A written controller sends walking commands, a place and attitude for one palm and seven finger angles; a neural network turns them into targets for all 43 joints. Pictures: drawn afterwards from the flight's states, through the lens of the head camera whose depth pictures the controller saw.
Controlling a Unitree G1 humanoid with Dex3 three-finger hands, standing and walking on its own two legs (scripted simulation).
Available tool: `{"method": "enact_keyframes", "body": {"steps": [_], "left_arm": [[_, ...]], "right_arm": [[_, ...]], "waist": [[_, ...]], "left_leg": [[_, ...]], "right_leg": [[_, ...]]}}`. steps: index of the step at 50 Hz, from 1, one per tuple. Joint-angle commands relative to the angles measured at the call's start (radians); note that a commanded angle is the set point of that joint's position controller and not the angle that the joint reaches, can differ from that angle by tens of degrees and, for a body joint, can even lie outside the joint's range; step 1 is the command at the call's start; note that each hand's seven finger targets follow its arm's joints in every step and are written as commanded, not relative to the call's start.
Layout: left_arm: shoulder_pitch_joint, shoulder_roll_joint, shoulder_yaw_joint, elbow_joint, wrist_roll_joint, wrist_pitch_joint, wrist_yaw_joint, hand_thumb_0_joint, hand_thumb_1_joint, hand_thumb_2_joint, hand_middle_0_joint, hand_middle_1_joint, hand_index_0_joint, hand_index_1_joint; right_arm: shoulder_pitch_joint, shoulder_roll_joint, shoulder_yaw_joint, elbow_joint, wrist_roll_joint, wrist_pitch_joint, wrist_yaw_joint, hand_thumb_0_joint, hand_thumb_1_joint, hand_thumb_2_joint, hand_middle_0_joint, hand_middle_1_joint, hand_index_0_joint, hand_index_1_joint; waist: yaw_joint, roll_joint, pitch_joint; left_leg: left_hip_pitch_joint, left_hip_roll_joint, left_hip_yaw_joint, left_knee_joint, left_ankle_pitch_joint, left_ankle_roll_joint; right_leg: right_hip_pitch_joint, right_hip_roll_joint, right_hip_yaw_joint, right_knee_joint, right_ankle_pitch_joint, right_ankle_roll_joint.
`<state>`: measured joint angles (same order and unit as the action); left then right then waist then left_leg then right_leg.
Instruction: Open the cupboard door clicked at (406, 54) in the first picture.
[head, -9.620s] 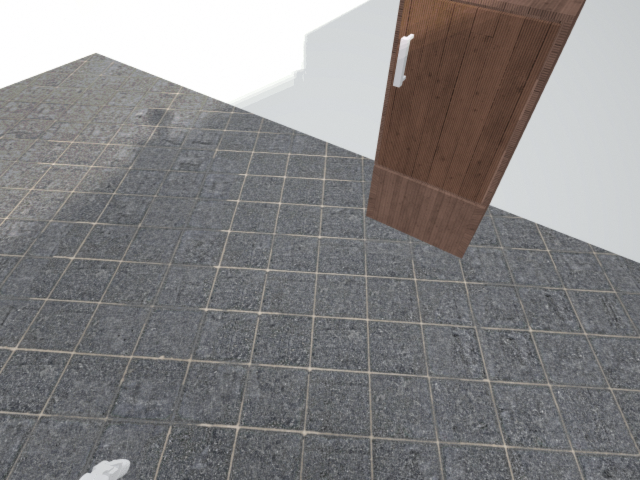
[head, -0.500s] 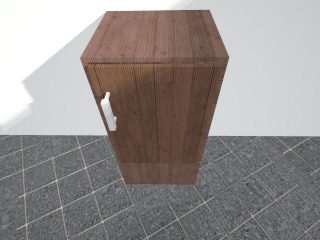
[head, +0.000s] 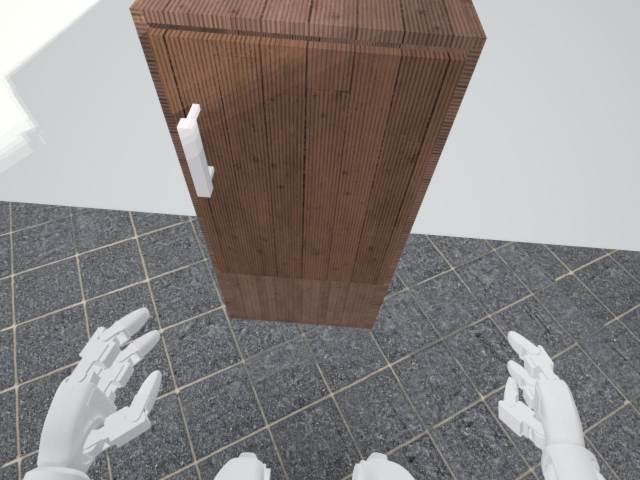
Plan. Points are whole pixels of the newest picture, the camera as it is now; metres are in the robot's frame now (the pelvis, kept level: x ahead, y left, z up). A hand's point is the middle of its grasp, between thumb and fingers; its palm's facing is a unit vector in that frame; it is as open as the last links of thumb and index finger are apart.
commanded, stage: raise the hand with hooked fingers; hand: left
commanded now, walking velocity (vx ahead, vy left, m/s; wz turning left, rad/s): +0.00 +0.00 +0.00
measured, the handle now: (200, 152) +0.57 +0.24 +0.04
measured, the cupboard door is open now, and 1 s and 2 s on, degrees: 0 0 0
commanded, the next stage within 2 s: move the hooked fingers beside the handle in 1.72 s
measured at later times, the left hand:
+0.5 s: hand (88, 372) +0.22 +0.28 +0.03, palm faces +0.08 -0.99 -0.05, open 11.3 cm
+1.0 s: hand (65, 334) +0.26 +0.31 +0.04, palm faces +0.04 -1.00 -0.05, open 13.8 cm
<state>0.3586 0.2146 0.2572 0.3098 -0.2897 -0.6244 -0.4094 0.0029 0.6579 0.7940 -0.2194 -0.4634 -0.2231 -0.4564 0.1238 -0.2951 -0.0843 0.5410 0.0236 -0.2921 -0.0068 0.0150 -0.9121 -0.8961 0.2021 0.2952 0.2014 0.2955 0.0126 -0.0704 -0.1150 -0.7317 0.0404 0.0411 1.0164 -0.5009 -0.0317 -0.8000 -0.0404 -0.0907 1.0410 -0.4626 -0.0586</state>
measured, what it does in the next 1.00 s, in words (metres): shifts its weight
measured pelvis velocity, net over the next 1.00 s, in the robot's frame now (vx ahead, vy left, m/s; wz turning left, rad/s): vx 0.00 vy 0.05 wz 0.01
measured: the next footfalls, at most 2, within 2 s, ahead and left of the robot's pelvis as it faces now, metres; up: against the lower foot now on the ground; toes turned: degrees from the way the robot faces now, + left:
none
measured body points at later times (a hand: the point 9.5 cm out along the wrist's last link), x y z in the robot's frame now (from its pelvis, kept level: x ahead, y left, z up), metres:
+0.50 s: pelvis -0.02 +0.04 -0.01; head +0.06 +0.05 +0.43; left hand +0.21 +0.33 +0.03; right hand +0.13 -0.19 -0.10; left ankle +0.00 +0.14 -0.67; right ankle +0.03 -0.08 -0.67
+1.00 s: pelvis +0.00 +0.05 +0.00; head +0.07 +0.08 +0.44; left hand +0.25 +0.37 +0.04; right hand +0.18 -0.18 -0.07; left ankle +0.00 +0.14 -0.67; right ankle +0.03 -0.08 -0.67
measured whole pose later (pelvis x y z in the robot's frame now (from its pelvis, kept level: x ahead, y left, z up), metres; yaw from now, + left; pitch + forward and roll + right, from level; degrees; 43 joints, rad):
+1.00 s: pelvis +0.00 +0.05 +0.00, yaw +1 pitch +14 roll -3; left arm 0.11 0.37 0.37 0.26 -0.33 -0.31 -0.44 -0.01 -0.45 0.32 -0.30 -1.17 -0.30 -1.17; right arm 0.24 -0.26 0.05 0.52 0.03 -0.23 -0.05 0.02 -0.91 -0.90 0.21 0.30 0.21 0.30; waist 0.00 0.01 -0.11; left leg -0.82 0.03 0.01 1.09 -0.53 0.04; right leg -0.82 -0.05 -0.12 1.00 -0.43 0.01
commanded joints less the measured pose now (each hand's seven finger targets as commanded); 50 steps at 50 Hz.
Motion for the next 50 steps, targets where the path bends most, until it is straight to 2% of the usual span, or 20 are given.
{"method": "enact_keyframes", "body": {"steps": [1,4,5,6,9,12,14,16,19,22,24,27,29,31,34,36,39,44,47,50], "left_arm": [[-0.091,0.202,0.149,-0.329,-0.106,-0.063,-0.065,0.000,0.433,0.700,-0.233,-0.600,-0.233,-0.600],[-0.252,0.222,0.118,-0.521,-0.112,-0.081,-0.049,0.000,0.363,0.670,-0.238,-0.645,-0.238,-0.645],[-0.231,0.204,0.095,-0.514,-0.096,-0.068,-0.048,0.000,0.340,0.660,-0.240,-0.660,-0.240,-0.660],[-0.224,0.179,0.057,-0.513,-0.085,-0.051,-0.048,0.000,0.317,0.650,-0.242,-0.675,-0.242,-0.675],[-0.241,0.206,0.040,-0.416,-0.061,0.053,-0.068,0.000,0.247,0.620,-0.247,-0.720,-0.247,-0.720],[-0.144,0.230,0.078,-0.358,-0.049,0.189,-0.073,0.000,0.177,0.590,-0.252,-0.765,-0.252,-0.765],[-0.041,0.238,0.136,-0.310,-0.071,0.278,-0.061,0.000,0.130,0.570,-0.255,-0.795,-0.255,-0.795],[-0.017,0.247,0.177,-0.372,-0.088,0.312,-0.023,0.000,0.083,0.550,-0.258,-0.825,-0.258,-0.825],[-0.026,0.230,0.204,-0.383,-0.097,0.287,0.060,0.000,0.013,0.520,-0.263,-0.870,-0.263,-0.870],[-0.096,0.201,0.153,-0.387,-0.059,0.208,0.104,0.000,-0.057,0.490,-0.268,-0.915,-0.268,-0.915],[-0.150,0.200,0.109,-0.381,-0.037,0.168,0.100,0.000,-0.103,0.470,-0.272,-0.945,-0.272,-0.945],[-0.197,0.221,0.080,-0.394,-0.025,0.131,0.054,0.000,-0.173,0.440,-0.277,-0.990,-0.277,-0.990],[-0.228,0.244,0.085,-0.384,-0.037,0.140,0.019,0.000,-0.220,0.420,-0.280,-1.020,-0.280,-1.020],[-0.235,0.296,0.132,-0.384,-0.048,0.152,0.001,0.000,-0.267,0.400,-0.283,-1.050,-0.283,-1.050],[-0.241,0.338,0.188,-0.392,-0.068,0.179,0.006,0.000,-0.337,0.370,-0.288,-1.095,-0.288,-1.095],[-0.235,0.328,0.198,-0.386,-0.079,0.194,0.018,0.000,-0.383,0.350,-0.292,-1.125,-0.292,-1.125],[-0.233,0.312,0.193,-0.349,-0.080,0.212,0.028,0.000,-0.453,0.320,-0.297,-1.170,-0.297,-1.170],[-0.310,0.306,0.159,-0.252,-0.062,0.252,-0.005,0.000,-0.500,0.300,-0.300,-1.200,-0.300,-1.200],[-0.386,0.352,0.189,-0.250,-0.064,0.252,-0.036,0.000,-0.500,0.300,-0.300,-1.200,-0.300,-1.200],[-0.444,0.406,0.233,-0.274,-0.078,0.237,-0.059,0.000,-0.500,0.300,-0.300,-1.200,-0.300,-1.200]], "right_arm": [[0.019,-0.078,-0.018,-0.166,0.005,-0.036,-0.021,0.000,-0.900,-0.900,0.200,0.300,0.200,0.300],[0.059,-0.084,-0.003,-0.133,-0.004,-0.040,-0.043,0.000,-0.900,-0.900,0.200,0.300,0.200,0.300],[0.063,-0.081,-0.003,-0.116,-0.003,-0.038,-0.048,0.000,-0.900,-0.900,0.200,0.300,0.200,0.300],[0.063,-0.082,0.001,-0.105,-0.002,-0.040,-0.052,0.000,-0.900,-0.900,0.200,0.300,0.200,0.300],[0.061,-0.102,0.016,-0.088,0.004,-0.036,-0.063,0.000,-0.900,-0.900,0.200,0.300,0.200,0.300],[0.048,-0.098,0.020,-0.109,0.020,-0.026,-0.065,0.000,-0.900,-0.900,0.200,0.300,0.200,0.300],[0.027,-0.085,0.020,-0.137,0.024,-0.010,-0.061,0.000,-0.900,-0.900,0.200,0.300,0.200,0.300],[0.019,-0.071,0.023,-0.161,0.022,0.004,-0.055,0.000,-0.900,-0.900,0.200,0.300,0.200,0.300],[0.007,-0.052,0.028,-0.163,0.011,0.008,-0.050,0.000,-0.900,-0.900,0.200,0.300,0.200,0.300],[0.045,-0.066,0.031,-0.147,0.004,0.000,-0.044,0.000,-0.900,-0.900,0.200,0.300,0.200,0.300],[0.064,-0.086,0.035,-0.146,0.001,-0.006,-0.045,0.000,-0.900,-0.900,0.200,0.300,0.200,0.300],[0.100,-0.108,0.035,-0.138,0.004,-0.022,-0.051,0.000,-0.900,-0.900,0.200,0.300,0.200,0.300],[0.108,-0.121,0.036,-0.137,0.008,-0.025,-0.057,0.000,-0.900,-0.900,0.200,0.300,0.200,0.300],[0.114,-0.126,0.036,-0.133,0.013,-0.024,-0.065,0.000,-0.900,-0.900,0.200,0.300,0.200,0.300],[0.114,-0.128,0.038,-0.140,0.013,-0.017,-0.069,0.000,-0.900,-0.900,0.200,0.300,0.200,0.300],[0.112,-0.120,0.042,-0.141,0.013,-0.008,-0.067,0.000,-0.900,-0.900,0.200,0.300,0.200,0.300],[0.119,-0.118,0.044,-0.143,0.010,0.004,-0.062,0.000,-0.900,-0.900,0.200,0.300,0.200,0.300],[0.133,-0.133,0.048,-0.146,0.010,0.020,-0.058,0.000,-0.900,-0.900,0.200,0.300,0.200,0.300],[0.135,-0.138,0.047,-0.146,0.013,0.022,-0.064,0.000,-0.900,-0.900,0.200,0.300,0.200,0.300],[0.142,-0.135,0.051,-0.135,0.008,0.021,-0.067,0.000,-0.900,-0.900,0.200,0.300,0.200,0.300]], "waist": [[0.010,0.124,-0.270],[-0.048,0.140,-0.316],[-0.048,0.163,-0.308],[-0.062,0.181,-0.284],[-0.073,0.180,-0.207],[-0.030,0.152,-0.255],[0.020,0.114,-0.298],[0.042,0.089,-0.337],[0.049,0.048,-0.266],[0.007,0.086,-0.198],[-0.020,0.093,-0.166],[-0.038,0.133,-0.220],[-0.041,0.143,-0.219],[-0.025,0.161,-0.249],[-0.005,0.183,-0.250],[0.002,0.195,-0.247],[-0.001,0.200,-0.230],[-0.037,0.167,-0.177],[-0.034,0.161,-0.232],[-0.020,0.203,-0.299]], "left_leg": [[-0.133,-0.070,-0.004,0.067,0.184,0.047],[-0.102,-0.040,-0.040,0.116,0.236,0.062],[-0.089,-0.034,-0.040,0.110,0.237,0.065],[-0.082,-0.031,-0.046,0.104,0.236,0.069],[-0.107,-0.027,-0.069,0.080,0.200,0.071],[-0.094,-0.036,-0.077,0.013,0.192,0.065],[-0.072,-0.041,-0.081,-0.026,0.246,0.060],[-0.055,-0.046,-0.078,-0.059,0.269,0.055],[-0.074,-0.043,-0.088,-0.086,0.244,0.046],[-0.076,-0.039,-0.090,-0.094,0.161,0.044],[-0.085,-0.039,-0.095,-0.092,0.103,0.047],[-0.046,-0.040,-0.099,-0.093,0.085,0.047],[-0.031,-0.040,-0.108,-0.097,0.093,0.046],[-0.002,-0.040,-0.111,-0.114,0.123,0.042],[0.029,-0.038,-0.116,-0.131,0.183,0.035],[0.054,-0.037,-0.116,-0.142,0.233,0.027],[0.062,-0.035,-0.115,-0.141,0.283,0.022],[0.038,-0.033,-0.107,-0.133,0.257,0.028],[0.061,-0.033,-0.107,-0.133,0.280,0.029],[0.116,-0.032,-0.104,-0.122,0.381,0.022]], "right_leg": [[0.224,-0.020,0.249,-0.150,0.119,0.054],[0.173,0.012,0.211,-0.081,0.196,0.046],[0.143,0.022,0.192,-0.076,0.183,0.038],[0.114,0.028,0.171,-0.074,0.174,0.036],[0.066,0.045,0.129,-0.079,0.112,0.028],[0.125,0.038,0.099,-0.104,0.091,0.039],[0.192,0.044,0.071,-0.101,0.145,0.037],[0.229,0.037,0.048,-0.103,0.168,0.046],[0.190,0.047,0.022,-0.100,0.116,0.040],[0.087,0.045,0.014,-0.099,0.023,0.039],[0.036,0.047,0.012,-0.092,-0.020,0.033],[0.027,0.043,0.019,-0.092,-0.015,0.031],[0.028,0.047,0.019,-0.093,0.003,0.027],[0.067,0.046,0.017,-0.101,0.027,0.025],[0.094,0.053,0.005,-0.100,0.068,0.022],[0.114,0.053,-0.003,-0.106,0.102,0.023],[0.118,0.058,-0.010,-0.109,0.136,0.021],[0.092,0.061,-0.006,-0.129,0.142,0.026],[0.123,0.059,0.000,-0.133,0.164,0.027],[0.155,0.062,0.007,-0.124,0.232,0.021]]}}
